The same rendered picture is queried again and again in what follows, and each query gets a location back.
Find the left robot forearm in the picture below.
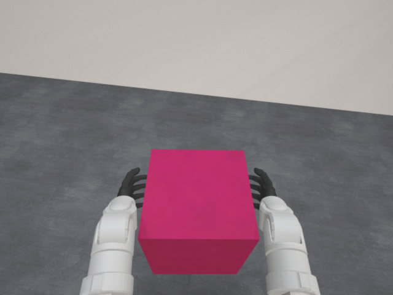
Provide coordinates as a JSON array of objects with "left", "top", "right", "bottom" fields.
[{"left": 79, "top": 195, "right": 137, "bottom": 295}]

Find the carton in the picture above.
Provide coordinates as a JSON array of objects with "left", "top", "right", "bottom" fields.
[{"left": 138, "top": 149, "right": 260, "bottom": 274}]

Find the right robot forearm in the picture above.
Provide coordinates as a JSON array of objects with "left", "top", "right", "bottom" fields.
[{"left": 259, "top": 196, "right": 321, "bottom": 295}]

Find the left robot hand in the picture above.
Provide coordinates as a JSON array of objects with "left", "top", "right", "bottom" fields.
[{"left": 117, "top": 167, "right": 147, "bottom": 208}]

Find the right robot hand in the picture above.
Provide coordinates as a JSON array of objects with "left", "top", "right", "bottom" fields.
[{"left": 248, "top": 168, "right": 277, "bottom": 210}]

